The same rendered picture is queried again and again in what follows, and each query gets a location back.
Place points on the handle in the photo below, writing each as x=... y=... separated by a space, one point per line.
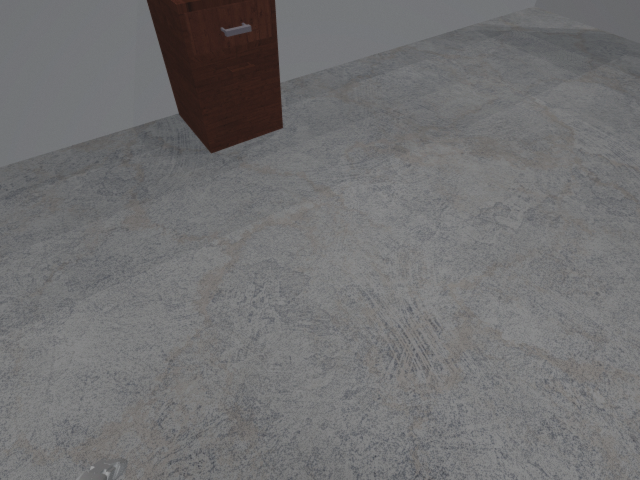
x=243 y=70
x=237 y=30

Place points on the drawer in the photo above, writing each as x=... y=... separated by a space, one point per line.
x=203 y=26

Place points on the robot left hand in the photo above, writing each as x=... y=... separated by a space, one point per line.
x=105 y=470

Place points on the cabinet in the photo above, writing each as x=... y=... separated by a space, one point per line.
x=221 y=110

